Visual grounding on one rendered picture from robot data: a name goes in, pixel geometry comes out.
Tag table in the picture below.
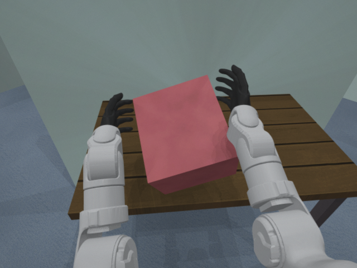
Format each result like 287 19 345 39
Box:
68 94 357 227

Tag robot right upper arm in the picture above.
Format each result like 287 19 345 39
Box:
252 209 357 268

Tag robot left upper arm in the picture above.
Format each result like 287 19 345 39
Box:
74 234 139 268

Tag right robot forearm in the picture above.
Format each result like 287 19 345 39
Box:
226 105 325 248

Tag robot left hand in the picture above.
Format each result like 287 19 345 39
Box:
100 93 134 133

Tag carton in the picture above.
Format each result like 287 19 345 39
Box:
133 75 239 194

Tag robot right hand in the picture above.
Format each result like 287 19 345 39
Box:
215 65 251 112

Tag left robot forearm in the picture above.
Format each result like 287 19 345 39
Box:
73 125 129 268

